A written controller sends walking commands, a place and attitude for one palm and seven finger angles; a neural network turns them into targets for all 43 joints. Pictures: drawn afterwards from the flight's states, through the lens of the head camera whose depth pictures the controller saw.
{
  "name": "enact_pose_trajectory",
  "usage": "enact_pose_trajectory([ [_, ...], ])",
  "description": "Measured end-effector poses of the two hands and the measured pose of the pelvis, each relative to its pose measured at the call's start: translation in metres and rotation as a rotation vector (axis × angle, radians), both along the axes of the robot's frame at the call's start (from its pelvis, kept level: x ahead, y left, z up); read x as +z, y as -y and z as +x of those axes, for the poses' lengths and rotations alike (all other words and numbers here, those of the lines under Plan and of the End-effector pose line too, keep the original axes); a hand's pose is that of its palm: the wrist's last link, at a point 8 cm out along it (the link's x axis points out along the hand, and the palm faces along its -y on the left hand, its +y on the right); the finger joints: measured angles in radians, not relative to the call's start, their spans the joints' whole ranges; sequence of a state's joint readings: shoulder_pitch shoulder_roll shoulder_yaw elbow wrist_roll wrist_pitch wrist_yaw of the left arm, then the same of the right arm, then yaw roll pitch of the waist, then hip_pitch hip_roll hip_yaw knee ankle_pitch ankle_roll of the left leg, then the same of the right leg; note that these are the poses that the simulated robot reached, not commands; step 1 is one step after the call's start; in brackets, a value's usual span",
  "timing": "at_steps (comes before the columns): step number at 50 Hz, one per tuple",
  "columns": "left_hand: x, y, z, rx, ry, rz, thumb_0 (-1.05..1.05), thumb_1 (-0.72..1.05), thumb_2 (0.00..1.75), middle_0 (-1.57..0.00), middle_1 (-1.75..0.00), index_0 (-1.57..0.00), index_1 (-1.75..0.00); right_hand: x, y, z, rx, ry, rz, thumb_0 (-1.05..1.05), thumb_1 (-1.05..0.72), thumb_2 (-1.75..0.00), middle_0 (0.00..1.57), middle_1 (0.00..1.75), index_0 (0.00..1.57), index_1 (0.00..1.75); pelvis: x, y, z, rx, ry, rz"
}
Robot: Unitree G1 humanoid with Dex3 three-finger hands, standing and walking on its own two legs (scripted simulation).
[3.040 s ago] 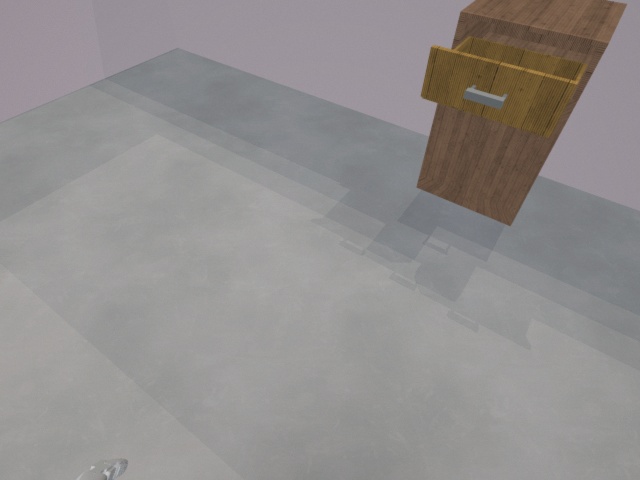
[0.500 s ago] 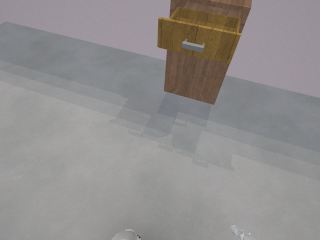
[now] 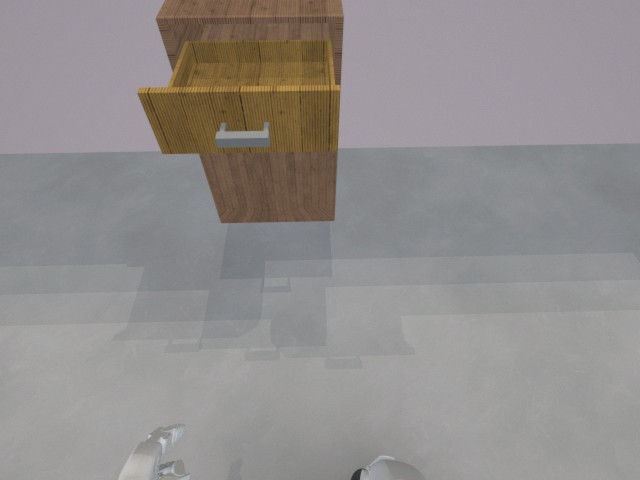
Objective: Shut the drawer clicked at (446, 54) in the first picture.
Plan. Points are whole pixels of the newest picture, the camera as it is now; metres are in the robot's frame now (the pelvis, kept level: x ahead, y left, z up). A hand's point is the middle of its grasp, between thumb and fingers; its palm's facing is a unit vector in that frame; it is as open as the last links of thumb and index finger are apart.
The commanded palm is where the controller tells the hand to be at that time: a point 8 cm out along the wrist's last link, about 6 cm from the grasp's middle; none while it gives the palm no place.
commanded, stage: walk to a spot facing it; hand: left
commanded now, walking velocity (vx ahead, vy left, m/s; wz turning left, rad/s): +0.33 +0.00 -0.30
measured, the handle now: (244, 133) +0.78 +0.17 -0.06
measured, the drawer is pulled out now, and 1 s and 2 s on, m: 0.30 0.30 0.30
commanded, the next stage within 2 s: turn to face it in 0.18 s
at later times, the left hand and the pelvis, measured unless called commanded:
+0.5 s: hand (172, 412) +0.24 +0.23 -0.16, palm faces -0.06 -0.98 -0.18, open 7.3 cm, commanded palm none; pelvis +0.20 +0.05 +0.02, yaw -7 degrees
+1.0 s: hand (197, 393) +0.27 +0.20 -0.17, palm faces +0.06 -0.99 -0.16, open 7.3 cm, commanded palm none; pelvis +0.29 +0.03 +0.01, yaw +0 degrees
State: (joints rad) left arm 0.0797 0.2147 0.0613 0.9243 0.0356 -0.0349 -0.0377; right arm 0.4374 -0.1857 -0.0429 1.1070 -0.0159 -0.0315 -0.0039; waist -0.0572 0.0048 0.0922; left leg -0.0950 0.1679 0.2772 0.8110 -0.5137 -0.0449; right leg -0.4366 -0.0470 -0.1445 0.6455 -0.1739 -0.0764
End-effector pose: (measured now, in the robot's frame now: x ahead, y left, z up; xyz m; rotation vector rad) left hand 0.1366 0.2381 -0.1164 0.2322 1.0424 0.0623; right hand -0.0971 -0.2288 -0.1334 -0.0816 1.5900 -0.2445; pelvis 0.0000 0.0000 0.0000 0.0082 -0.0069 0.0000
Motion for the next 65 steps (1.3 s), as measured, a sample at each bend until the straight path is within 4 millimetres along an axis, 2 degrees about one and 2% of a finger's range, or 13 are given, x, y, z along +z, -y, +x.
enact_pose_trajectory([
  [3,0.000,0.008,0.014,0.008,-0.018,-0.009,0.00,0.91,0.90,-0.20,-0.30,-0.20,-0.30,-0.001,0.003,0.042,-0.008,0.037,0.000,0.01,-0.92,-0.89,0.20,0.30,0.20,0.30,0.004,0.004,0.024,-0.018,0.011,-0.011],
  [7,0.003,0.011,0.014,0.015,-0.116,-0.006,0.00,0.91,0.90,-0.20,-0.30,-0.21,-0.30,0.009,0.006,0.126,0.002,0.190,-0.018,0.01,-0.91,-0.89,0.20,0.30,0.20,0.30,0.017,0.002,0.057,-0.046,0.000,-0.020],
  [14,-0.003,-0.015,0.028,0.050,-0.229,-0.006,0.00,0.93,0.90,-0.21,-0.30,-0.21,-0.30,0.026,-0.006,0.257,0.053,0.401,-0.039,0.00,-0.91,-0.89,0.19,0.30,0.20,0.30,0.022,-0.015,0.115,-0.086,-0.014,-0.034],
  [17,-0.015,-0.031,0.040,0.078,-0.261,-0.021,0.00,0.92,0.90,-0.21,-0.30,-0.21,-0.30,0.027,-0.016,0.302,0.082,0.451,-0.065,0.00,-0.91,-0.89,0.19,0.30,0.20,0.30,0.015,-0.028,0.146,-0.098,-0.006,-0.051],
  [20,-0.025,-0.043,0.057,0.080,-0.293,-0.021,0.00,0.92,0.90,-0.21,-0.30,-0.21,-0.30,0.029,-0.027,0.329,0.090,0.474,-0.088,0.00,-0.91,-0.89,0.20,0.30,0.20,0.30,0.010,-0.038,0.170,-0.120,0.005,-0.039],
  [28,-0.009,-0.037,0.125,0.048,-0.256,-0.038,0.00,0.91,0.90,-0.20,-0.30,-0.20,-0.30,0.035,-0.041,0.327,0.033,0.350,-0.093,-0.01,-0.95,-0.89,0.20,0.30,0.20,0.30,0.027,-0.048,0.210,-0.106,0.000,-0.028],
  [36,-0.003,-0.020,0.169,0.060,-0.181,-0.002,0.00,0.93,0.90,-0.20,-0.30,-0.20,-0.30,0.009,-0.044,0.308,-0.002,0.196,-0.001,0.00,-0.93,-0.89,0.20,0.30,0.20,0.30,0.020,-0.033,0.235,-0.064,0.012,0.015],
  [42,0.001,-0.012,0.165,0.099,-0.197,0.004,0.00,0.93,0.90,-0.20,-0.30,-0.20,-0.30,0.002,-0.045,0.316,0.011,0.149,0.054,0.00,-0.92,-0.89,0.20,0.30,0.20,0.30,0.021,-0.023,0.256,-0.029,0.012,-0.013],
  [50,-0.021,-0.013,0.125,0.186,-0.364,-0.062,0.00,0.92,0.90,-0.20,-0.30,-0.20,-0.30,0.008,-0.043,0.366,0.063,0.193,0.001,0.00,-0.91,-0.89,0.20,0.30,0.20,0.30,0.014,-0.032,0.289,-0.009,0.011,-0.022],
  [53,-0.020,-0.011,0.126,0.161,-0.448,-0.068,0.00,0.92,0.90,-0.20,-0.30,-0.20,-0.30,0.013,-0.043,0.375,0.038,0.221,-0.024,0.00,-0.91,-0.89,0.20,0.30,0.20,0.30,0.017,-0.033,0.303,-0.025,0.008,-0.015],
  [56,-0.014,-0.009,0.151,0.145,-0.439,-0.070,0.00,0.91,0.90,-0.20,-0.30,-0.20,-0.30,0.019,-0.043,0.373,0.025,0.187,-0.025,0.00,-0.91,-0.89,0.20,0.30,0.20,0.30,0.023,-0.030,0.317,-0.019,0.007,-0.016],
  [61,-0.005,-0.006,0.215,0.134,-0.344,-0.038,0.02,0.94,0.90,-0.20,-0.30,-0.20,-0.30,0.020,-0.039,0.368,0.010,0.075,0.011,0.00,-0.91,-0.89,0.20,0.30,0.20,0.30,0.026,-0.018,0.343,-0.013,0.008,-0.012],
  [65,-0.002,0.001,0.270,0.116,-0.269,0.001,0.02,0.94,0.90,-0.20,-0.30,-0.20,-0.30,0.009,-0.026,0.376,-0.015,0.012,0.045,0.00,-0.91,-0.89,0.20,0.30,0.20,0.30,0.019,0.001,0.370,-0.017,0.014,-0.001],
])
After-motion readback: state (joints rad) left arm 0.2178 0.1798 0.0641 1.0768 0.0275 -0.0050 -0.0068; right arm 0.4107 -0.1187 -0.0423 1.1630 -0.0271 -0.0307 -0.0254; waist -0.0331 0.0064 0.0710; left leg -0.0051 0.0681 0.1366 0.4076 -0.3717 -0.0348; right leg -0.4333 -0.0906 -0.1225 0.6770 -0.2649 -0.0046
